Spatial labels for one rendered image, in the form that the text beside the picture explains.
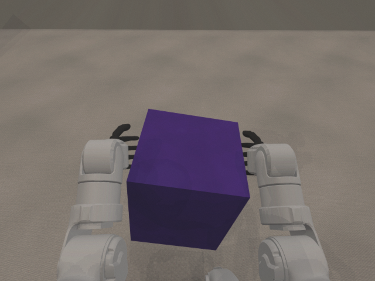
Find robot right upper arm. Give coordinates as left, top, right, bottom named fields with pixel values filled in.
left=258, top=235, right=330, bottom=281

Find robot left upper arm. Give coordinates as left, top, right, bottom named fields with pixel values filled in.
left=57, top=234, right=128, bottom=281

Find carton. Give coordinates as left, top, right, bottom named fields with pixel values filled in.
left=127, top=109, right=250, bottom=251

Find left robot hand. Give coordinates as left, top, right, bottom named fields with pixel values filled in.
left=110, top=124, right=139, bottom=169

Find robot right thigh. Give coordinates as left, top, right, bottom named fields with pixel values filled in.
left=205, top=268, right=239, bottom=281

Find robot left forearm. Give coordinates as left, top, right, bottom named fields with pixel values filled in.
left=57, top=139, right=129, bottom=272

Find right robot hand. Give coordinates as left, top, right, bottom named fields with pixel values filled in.
left=241, top=131, right=263, bottom=175

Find robot right forearm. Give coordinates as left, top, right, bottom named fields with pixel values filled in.
left=247, top=143, right=329, bottom=274

